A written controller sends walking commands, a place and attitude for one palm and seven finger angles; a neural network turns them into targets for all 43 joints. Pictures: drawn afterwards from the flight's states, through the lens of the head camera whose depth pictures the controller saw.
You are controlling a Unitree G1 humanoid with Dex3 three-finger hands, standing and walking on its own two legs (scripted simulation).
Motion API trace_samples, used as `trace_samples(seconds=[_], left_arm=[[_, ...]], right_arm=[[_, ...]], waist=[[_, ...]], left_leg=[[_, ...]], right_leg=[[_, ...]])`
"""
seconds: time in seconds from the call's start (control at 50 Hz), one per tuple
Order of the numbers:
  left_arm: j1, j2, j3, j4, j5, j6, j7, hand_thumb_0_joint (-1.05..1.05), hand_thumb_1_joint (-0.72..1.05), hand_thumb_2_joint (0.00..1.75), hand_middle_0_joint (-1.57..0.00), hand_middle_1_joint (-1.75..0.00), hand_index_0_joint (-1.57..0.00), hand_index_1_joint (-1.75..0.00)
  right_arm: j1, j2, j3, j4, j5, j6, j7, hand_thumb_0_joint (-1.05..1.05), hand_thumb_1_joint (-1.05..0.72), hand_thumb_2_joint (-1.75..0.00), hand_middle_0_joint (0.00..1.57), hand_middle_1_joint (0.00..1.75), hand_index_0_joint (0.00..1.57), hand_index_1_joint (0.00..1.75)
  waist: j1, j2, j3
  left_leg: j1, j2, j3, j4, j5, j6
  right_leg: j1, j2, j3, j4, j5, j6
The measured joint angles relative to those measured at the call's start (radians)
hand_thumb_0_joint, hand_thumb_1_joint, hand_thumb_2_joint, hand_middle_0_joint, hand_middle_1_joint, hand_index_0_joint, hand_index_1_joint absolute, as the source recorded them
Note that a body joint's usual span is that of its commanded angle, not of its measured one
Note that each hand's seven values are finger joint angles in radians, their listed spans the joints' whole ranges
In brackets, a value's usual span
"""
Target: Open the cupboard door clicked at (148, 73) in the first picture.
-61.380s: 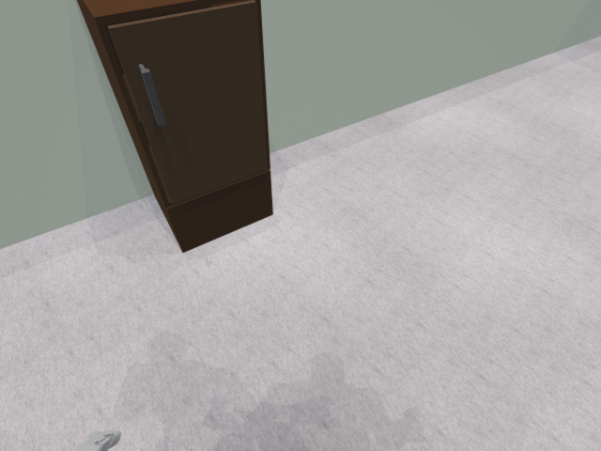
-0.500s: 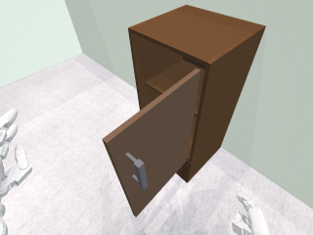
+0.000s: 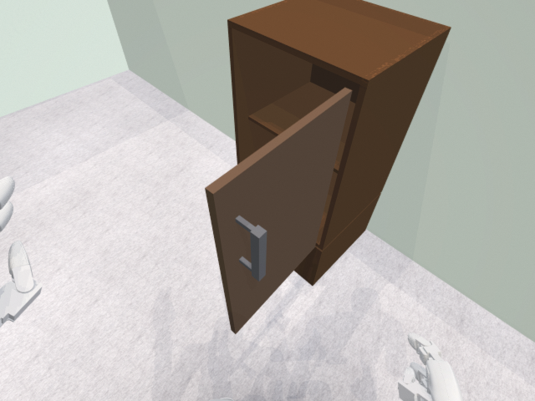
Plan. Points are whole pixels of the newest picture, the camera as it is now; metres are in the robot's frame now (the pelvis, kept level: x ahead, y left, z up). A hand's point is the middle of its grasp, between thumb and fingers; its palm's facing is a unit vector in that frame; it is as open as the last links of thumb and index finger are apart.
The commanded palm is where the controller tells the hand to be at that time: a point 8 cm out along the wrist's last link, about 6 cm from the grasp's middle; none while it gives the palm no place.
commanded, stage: step back with the hand held close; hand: left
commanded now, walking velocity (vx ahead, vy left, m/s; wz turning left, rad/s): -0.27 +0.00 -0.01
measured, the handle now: (250, 249) +0.39 +0.06 -0.04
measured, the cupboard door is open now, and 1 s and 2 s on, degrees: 93 93 93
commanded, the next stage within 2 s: stop stepping back and stand still in 0.36 s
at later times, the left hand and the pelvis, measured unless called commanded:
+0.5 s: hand out of the picture +0.08 +0.30 +0.16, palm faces +0.57 -0.72 -0.38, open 7.4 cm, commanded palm -0.01 +0.32 +0.18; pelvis -0.12 +0.01 -0.01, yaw +5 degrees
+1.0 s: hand out of the picture +0.03 +0.23 +0.15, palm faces +0.45 -0.80 -0.40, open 7.4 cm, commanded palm -0.03 +0.27 +0.18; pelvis -0.17 -0.03 -0.01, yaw +0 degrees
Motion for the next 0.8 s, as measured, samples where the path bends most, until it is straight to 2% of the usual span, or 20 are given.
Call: trace_samples(seconds=[0.14, 0.2, 0.22, 0.26, 0.3, 0.32, 0.36, 0.38, 0.4, 0.46, 0.52, 0.58, 0.64, 0.68, 0.7, 0.74, 0.8], left_arm=[[-0.034, 0.039, 0.043, -0.04, 0.011, -0.022, 0.001, 0.02, 0.88, 0.9, -0.21, -0.3, -0.22, -0.31], [-0.018, 0.056, 0.059, -0.067, 0.007, -0.032, -0.001, 0.02, 0.88, 0.9, -0.21, -0.3, -0.22, -0.31], [-0.004, 0.057, 0.062, -0.08, 0.005, -0.036, 0.0, 0.02, 0.88, 0.9, -0.21, -0.3, -0.22, -0.31], [0.032, 0.051, 0.065, -0.104, 0.003, -0.042, 0.012, 0.02, 0.88, 0.9, -0.21, -0.3, -0.22, -0.31], [0.047, 0.024, 0.055, -0.105, 0.01, -0.037, 0.019, 0.02, 0.88, 0.9, -0.21, -0.3, -0.22, -0.31], [0.044, 0.012, 0.049, -0.097, 0.013, -0.034, 0.022, 0.02, 0.88, 0.9, -0.21, -0.3, -0.22, -0.31], [0.011, -0.007, 0.037, -0.077, 0.01, -0.027, 0.026, 0.02, 0.88, 0.9, -0.21, -0.3, -0.22, -0.31], [-0.028, -0.012, 0.032, -0.061, 0.008, -0.03, 0.028, 0.02, 0.88, 0.9, -0.21, -0.3, -0.22, -0.31], [-0.078, -0.014, 0.027, -0.037, 0.012, -0.031, 0.031, 0.02, 0.88, 0.9, -0.21, -0.3, -0.21, -0.31], [-0.163, -0.015, 0.041, 0.019, 0.013, -0.035, 0.033, 0.02, 0.88, 0.9, -0.21, -0.3, -0.21, -0.31], [-0.143, -0.012, 0.054, -0.015, 0.004, -0.017, 0.027, 0.02, 0.89, 0.9, -0.21, -0.3, -0.21, -0.31], [-0.081, -0.014, 0.045, -0.103, -0.002, -0.016, 0.022, 0.02, 0.89, 0.9, -0.21, -0.3, -0.21, -0.31], [-0.022, 0.008, 0.036, -0.158, -0.008, -0.022, 0.022, 0.02, 0.89, 0.9, -0.21, -0.3, -0.21, -0.31], [0.005, 0.042, 0.05, -0.163, -0.011, -0.021, 0.022, 0.02, 0.89, 0.9, -0.21, -0.3, -0.21, -0.31], [0.018, 0.065, 0.069, -0.162, -0.013, -0.022, 0.021, 0.02, 0.89, 0.9, -0.21, -0.3, -0.21, -0.31], [0.015, 0.052, 0.06, -0.127, -0.015, -0.027, 0.011, 0.02, 0.89, 0.9, -0.21, -0.3, -0.21, -0.31], [0.036, 0.048, 0.046, -0.052, -0.019, -0.025, 0.003, 0.02, 0.88, 0.9, -0.21, -0.3, -0.22, -0.31]], right_arm=[[0.013, 0.024, -0.002, 0.009, -0.012, -0.041, 0.006, 0.01, -0.91, -0.9, 0.2, 0.3, 0.2, 0.3], [0.014, 0.031, -0.007, 0.019, -0.01, -0.05, 0.018, 0.01, -0.9, -0.9, 0.2, 0.3, 0.2, 0.3], [0.013, 0.031, -0.008, 0.025, -0.008, -0.051, 0.023, 0.01, -0.9, -0.9, 0.2, 0.3, 0.2, 0.3], [0.004, 0.028, -0.017, 0.05, -0.01, -0.046, 0.036, 0.01, -0.9, -0.9, 0.2, 0.3, 0.2, 0.3], [-0.007, 0.023, -0.026, 0.082, -0.014, -0.03, 0.04, 0.01, -0.9, -0.9, 0.2, 0.3, 0.2, 0.3], [-0.007, 0.023, -0.026, 0.089, -0.016, -0.024, 0.036, 0.01, -0.9, -0.9, 0.2, 0.3, 0.2, 0.3], [-0.003, 0.014, -0.016, 0.081, -0.013, -0.026, 0.022, 0.02, -0.91, -0.9, 0.2, 0.3, 0.2, 0.3], [-0.01, 0.008, -0.016, 0.073, -0.012, -0.038, 0.012, 0.02, -0.91, -0.9, 0.2, 0.3, 0.2, 0.3], [-0.025, 0.01, -0.018, 0.073, -0.016, -0.052, 0.005, 0.01, -0.91, -0.9, 0.2, 0.3, 0.2, 0.3], [-0.071, 0.047, -0.016, 0.087, -0.027, -0.091, 0.014, 0.01, -0.91, -0.9, 0.2, 0.3, 0.2, 0.3], [-0.071, 0.087, -0.006, 0.075, -0.028, -0.111, 0.047, 0.01, -0.91, -0.9, 0.2, 0.3, 0.2, 0.3], [-0.045, 0.105, 0.006, 0.059, -0.02, -0.129, 0.071, 0.01, -0.9, -0.9, 0.2, 0.3, 0.2, 0.3], [-0.011, 0.111, 0.019, 0.048, -0.022, -0.137, 0.071, 0.01, -0.9, -0.9, 0.2, 0.3, 0.2, 0.3], [0.008, 0.113, 0.026, 0.039, -0.02, -0.132, 0.066, 0.01, -0.9, -0.9, 0.2, 0.3, 0.2, 0.3], [0.012, 0.112, 0.03, 0.03, -0.02, -0.127, 0.064, 0.01, -0.9, -0.9, 0.21, 0.3, 0.2, 0.3], [-0.002, 0.077, 0.025, 0.051, -0.023, -0.107, 0.06, 0.01, -0.9, -0.9, 0.21, 0.3, 0.2, 0.3], [0.025, 0.041, 0.015, 0.103, -0.009, -0.073, 0.055, 0.01, -0.9, -0.9, 0.2, 0.3, 0.2, 0.3]], waist=[[-0.014, -0.015, 0.043], [-0.021, -0.011, 0.05], [-0.016, -0.012, 0.046], [0.015, -0.035, 0.032], [0.044, -0.052, 0.009], [0.052, -0.061, -0.006], [0.054, -0.066, -0.032], [0.043, -0.061, -0.025], [0.04, -0.063, -0.002], [0.041, -0.072, 0.049], [0.026, -0.07, 0.045], [0.024, -0.071, 0.02], [0.006, -0.07, -0.019], [-0.007, -0.085, -0.043], [-0.006, -0.108, -0.054], [0.001, -0.062, -0.04], [0.012, -0.045, -0.063]], left_leg=[[-0.054, -0.023, -0.026, -0.014, 0.049, 0.012], [-0.092, -0.018, -0.014, 0.019, -0.003, 0.006], [-0.112, -0.02, -0.009, 0.054, -0.07, -0.005], [-0.156, -0.042, 0.0, 0.226, -0.189, -0.036], [-0.148, -0.05, 0.008, 0.371, -0.255, -0.044], [-0.113, -0.046, 0.015, 0.364, -0.27, -0.043], [-0.003, -0.028, 0.016, 0.187, -0.247, -0.04], [0.002, -0.021, 0.018, 0.125, -0.127, -0.025], [-0.014, -0.026, 0.017, 0.134, -0.069, -0.013], [-0.025, -0.012, 0.023, 0.13, -0.052, 0.0], [-0.038, 0.027, 0.019, 0.083, -0.018, -0.003], [-0.048, 0.062, 0.031, 0.03, 0.023, -0.013], [-0.06, 0.071, 0.033, -0.03, 0.048, -0.03], [-0.078, 0.054, 0.042, -0.053, 0.029, -0.043], [-0.099, 0.038, 0.061, -0.042, 0.005, -0.048], [-0.138, 0.049, 0.039, 0.049, -0.071, -0.052], [-0.109, 0.017, 0.034, 0.173, -0.112, -0.042]], right_leg=[[-0.067, 0.036, 0.048, 0.082, -0.069, -0.017], [-0.082, 0.04, 0.047, 0.092, -0.039, -0.03], [-0.089, 0.034, 0.045, 0.091, -0.014, -0.032], [-0.107, 0.01, 0.064, 0.091, 0.075, -0.032], [-0.12, -0.006, 0.095, 0.096, 0.085, -0.007], [-0.126, -0.012, 0.107, 0.092, 0.084, 0.006], [-0.157, -0.018, 0.111, 0.107, 0.079, 0.017], [-0.183, -0.018, 0.104, 0.147, 0.038, 0.016], [-0.216, -0.011, 0.113, 0.231, -0.045, 0.013], [-0.299, 0.048, 0.128, 0.536, -0.184, 0.006], [-0.296, 0.075, 0.085, 0.677, -0.194, 0.011], [-0.193, 0.05, 0.032, 0.58, -0.208, 0.007], [-0.019, 0.031, -0.009, 0.315, -0.262, -0.015], [0.103, 0.02, -0.029, 0.102, -0.242, -0.035], [0.15, 0.004, -0.019, 0.005, -0.214, -0.056], [0.151, 0.026, -0.013, -0.021, -0.139, -0.074], [0.169, 0.023, 0.018, -0.022, -0.143, -0.068]])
